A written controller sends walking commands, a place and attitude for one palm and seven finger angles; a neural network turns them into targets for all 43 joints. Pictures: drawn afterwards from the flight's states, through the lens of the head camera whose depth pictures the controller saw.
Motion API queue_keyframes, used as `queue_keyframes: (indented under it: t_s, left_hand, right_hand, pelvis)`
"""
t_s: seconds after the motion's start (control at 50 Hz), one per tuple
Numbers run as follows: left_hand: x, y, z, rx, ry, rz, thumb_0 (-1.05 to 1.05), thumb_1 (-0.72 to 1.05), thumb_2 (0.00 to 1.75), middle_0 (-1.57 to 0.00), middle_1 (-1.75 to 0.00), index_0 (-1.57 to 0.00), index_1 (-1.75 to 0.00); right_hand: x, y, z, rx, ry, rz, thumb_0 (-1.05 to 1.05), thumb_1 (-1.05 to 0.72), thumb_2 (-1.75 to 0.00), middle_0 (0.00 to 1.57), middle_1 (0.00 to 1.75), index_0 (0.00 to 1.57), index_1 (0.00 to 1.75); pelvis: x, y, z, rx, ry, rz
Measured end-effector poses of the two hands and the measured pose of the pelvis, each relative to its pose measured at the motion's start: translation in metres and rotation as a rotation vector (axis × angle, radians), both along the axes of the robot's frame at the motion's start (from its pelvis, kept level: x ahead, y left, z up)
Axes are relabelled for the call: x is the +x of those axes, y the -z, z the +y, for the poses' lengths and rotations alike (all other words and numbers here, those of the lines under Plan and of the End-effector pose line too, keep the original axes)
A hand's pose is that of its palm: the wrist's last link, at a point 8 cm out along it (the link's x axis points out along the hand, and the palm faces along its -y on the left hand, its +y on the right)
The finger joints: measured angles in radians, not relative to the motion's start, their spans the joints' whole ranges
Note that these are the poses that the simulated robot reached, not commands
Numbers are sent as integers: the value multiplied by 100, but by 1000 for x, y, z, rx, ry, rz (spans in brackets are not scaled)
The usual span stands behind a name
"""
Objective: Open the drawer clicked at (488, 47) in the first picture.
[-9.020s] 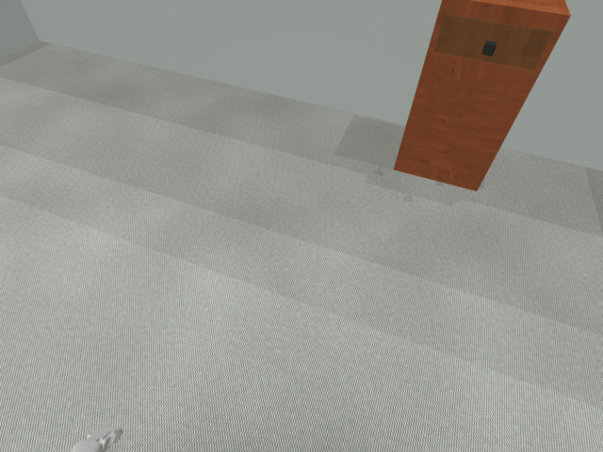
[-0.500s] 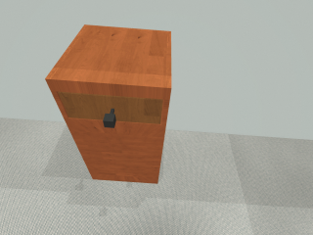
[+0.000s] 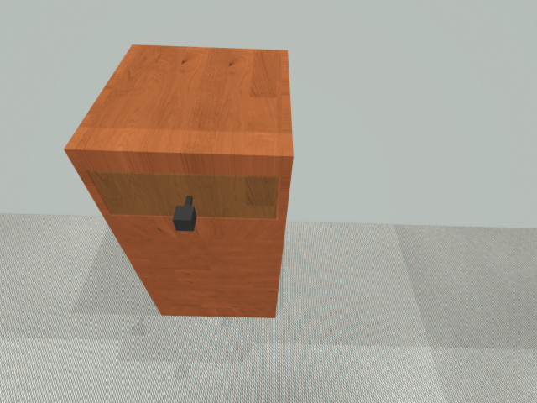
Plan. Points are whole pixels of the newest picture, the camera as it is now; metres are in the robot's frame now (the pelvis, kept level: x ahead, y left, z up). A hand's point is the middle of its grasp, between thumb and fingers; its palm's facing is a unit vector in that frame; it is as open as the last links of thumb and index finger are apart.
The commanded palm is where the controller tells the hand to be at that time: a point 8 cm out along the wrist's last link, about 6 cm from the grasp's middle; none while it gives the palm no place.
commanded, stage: come to a stop and stand still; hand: left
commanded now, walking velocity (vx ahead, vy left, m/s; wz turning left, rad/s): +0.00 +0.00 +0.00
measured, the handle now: (186, 211) +0.49 +0.21 -0.07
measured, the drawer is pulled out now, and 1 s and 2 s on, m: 0.00 0.00 0.00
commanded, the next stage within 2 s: look again from close up in 0.88 s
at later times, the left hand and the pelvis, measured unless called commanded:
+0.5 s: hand out of the picture -0.01 +0.15 -0.18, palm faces +0.05 -0.98 -0.17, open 7.4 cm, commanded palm none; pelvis +0.00 -0.02 +0.00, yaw +1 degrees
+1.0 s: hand out of the picture -0.01 +0.15 -0.17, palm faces +0.03 -0.98 -0.20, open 7.4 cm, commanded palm none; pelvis -0.02 -0.03 +0.00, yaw +1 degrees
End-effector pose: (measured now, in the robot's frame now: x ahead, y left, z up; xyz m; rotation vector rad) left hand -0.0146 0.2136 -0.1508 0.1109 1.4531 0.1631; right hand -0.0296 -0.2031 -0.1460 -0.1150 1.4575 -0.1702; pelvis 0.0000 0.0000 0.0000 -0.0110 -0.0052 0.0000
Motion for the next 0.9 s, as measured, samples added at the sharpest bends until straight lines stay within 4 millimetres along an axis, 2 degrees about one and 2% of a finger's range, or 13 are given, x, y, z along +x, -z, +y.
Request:
queue_keyframes:
  t_s: [0.32, 0.64, 0.9]
  left_hand:
    - [-3, -1, -12, -4, -10, 2, 1, 92, 90, -20, -30, -20, -30]
    - [-7, -3, -19, 2, -1, -20, 0, 91, 90, -20, -30, -20, -30]
    - [-4, -6, -16, 17, 9, -47, 0, 91, 90, -20, -30, -20, -30]
  right_hand:
    - [13, 0, -17, -15, -17, -18, 0, -91, -90, 19, 30, 20, 30]
    - [3, -1, -31, -14, -17, -18, 0, -91, -90, 19, 30, 20, 30]
    - [-3, -3, -46, -30, -26, -18, 0, -91, -90, 20, 30, 20, 30]
  pelvis:
    - [2, 0, -10, 0, -8, -7]
    - [-7, -2, -21, 1, -8, -16]
    - [-16, -3, -26, 3, -9, -18]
